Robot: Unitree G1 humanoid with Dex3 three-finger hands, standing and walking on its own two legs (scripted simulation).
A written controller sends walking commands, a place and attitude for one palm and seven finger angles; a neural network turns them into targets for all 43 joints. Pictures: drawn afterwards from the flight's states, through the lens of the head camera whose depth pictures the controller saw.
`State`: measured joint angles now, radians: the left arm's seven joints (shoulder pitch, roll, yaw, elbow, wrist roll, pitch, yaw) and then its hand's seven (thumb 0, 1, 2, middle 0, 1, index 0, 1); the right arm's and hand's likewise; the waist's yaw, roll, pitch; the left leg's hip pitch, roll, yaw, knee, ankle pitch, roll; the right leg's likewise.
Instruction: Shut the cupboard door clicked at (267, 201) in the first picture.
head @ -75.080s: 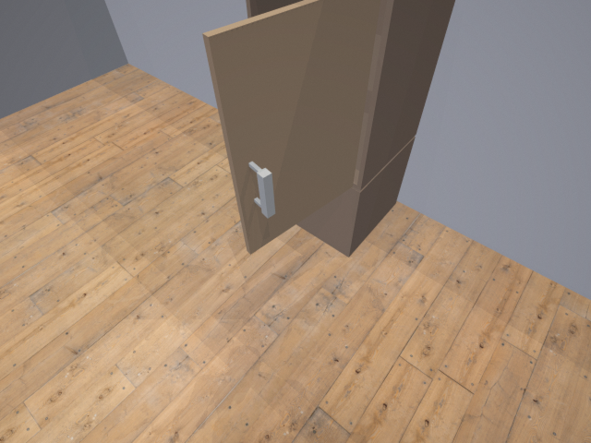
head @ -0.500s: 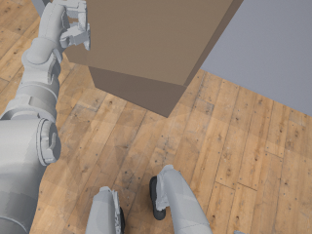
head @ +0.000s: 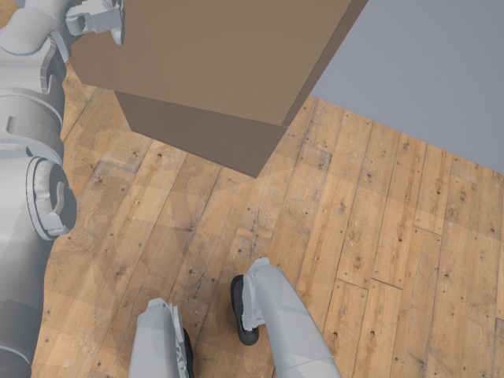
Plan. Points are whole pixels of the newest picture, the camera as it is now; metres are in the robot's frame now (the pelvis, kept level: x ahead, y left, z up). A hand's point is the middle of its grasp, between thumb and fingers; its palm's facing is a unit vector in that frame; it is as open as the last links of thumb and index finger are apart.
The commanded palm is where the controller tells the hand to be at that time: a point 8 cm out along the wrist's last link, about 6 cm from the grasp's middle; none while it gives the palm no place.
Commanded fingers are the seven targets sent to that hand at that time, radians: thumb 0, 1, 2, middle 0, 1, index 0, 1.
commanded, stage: pull the fist back off the door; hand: left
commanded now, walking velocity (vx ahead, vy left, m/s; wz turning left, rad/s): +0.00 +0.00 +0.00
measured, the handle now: out of the picture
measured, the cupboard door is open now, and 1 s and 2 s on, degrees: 11 9 9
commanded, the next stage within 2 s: draw the hand back to the body in 0.88 s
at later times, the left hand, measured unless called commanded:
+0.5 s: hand (128, 20) +0.58 +0.05 +0.08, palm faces +0.02 -1.00 -0.02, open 3.1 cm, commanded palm +0.54 +0.10 +0.07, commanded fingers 0.00 0.90 0.90 -1.30 -1.50 -1.30 -1.50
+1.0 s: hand (135, 70) +0.51 +0.05 +0.07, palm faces -0.05 -1.00 -0.05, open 3.1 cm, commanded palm +0.49 +0.11 +0.07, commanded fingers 0.00 0.90 0.90 -1.30 -1.50 -1.30 -1.50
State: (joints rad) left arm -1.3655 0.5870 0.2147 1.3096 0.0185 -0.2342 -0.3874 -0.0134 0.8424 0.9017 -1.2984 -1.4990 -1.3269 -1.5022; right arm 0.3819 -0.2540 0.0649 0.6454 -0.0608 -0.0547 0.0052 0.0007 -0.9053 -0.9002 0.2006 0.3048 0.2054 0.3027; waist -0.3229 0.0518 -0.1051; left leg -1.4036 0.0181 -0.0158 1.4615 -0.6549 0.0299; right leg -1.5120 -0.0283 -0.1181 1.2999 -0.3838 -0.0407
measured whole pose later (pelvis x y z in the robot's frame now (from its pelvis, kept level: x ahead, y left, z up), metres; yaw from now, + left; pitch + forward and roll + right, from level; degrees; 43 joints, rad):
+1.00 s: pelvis +0.01 +0.00 +0.03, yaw +2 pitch +27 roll -1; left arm -0.95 0.19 0.16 1.18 0.03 -0.56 0.12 0.01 0.90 0.90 -1.30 -1.50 -1.31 -1.50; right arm 0.29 -0.25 0.00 0.62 -0.07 0.01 0.08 0.00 -0.91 -0.90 0.20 0.30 0.20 0.30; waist -0.19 0.04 -0.13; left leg -1.18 -0.01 0.02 1.33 -0.62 0.03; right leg -1.31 -0.05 -0.08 1.22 -0.39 -0.03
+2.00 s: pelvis +0.07 +0.01 +0.16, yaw +2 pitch -2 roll -1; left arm 0.30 0.28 0.16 -0.19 -0.05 -0.06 0.10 0.01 0.90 0.90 -0.71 -0.85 -0.72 -0.86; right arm 0.19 -0.20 0.06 0.57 0.00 -0.04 -0.08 0.01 -0.90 -0.90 0.20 0.30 0.20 0.30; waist 0.06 0.08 0.00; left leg -0.07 -0.02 0.00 0.45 -0.35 0.03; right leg -0.21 -0.01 -0.09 0.45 -0.20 -0.01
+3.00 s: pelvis +0.03 +0.02 +0.15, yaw +2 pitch +0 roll +0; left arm 0.57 0.40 0.40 -0.50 -0.03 -0.17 0.15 0.01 0.89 0.90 -0.21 -0.30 -0.22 -0.30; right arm 0.22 -0.25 -0.02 0.59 0.00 -0.04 -0.08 0.01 -0.91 -0.90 0.20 0.30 0.20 0.30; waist -0.01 0.01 0.03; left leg -0.22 -0.05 0.02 0.56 -0.34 0.05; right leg -0.36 -0.05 -0.06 0.52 -0.16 0.01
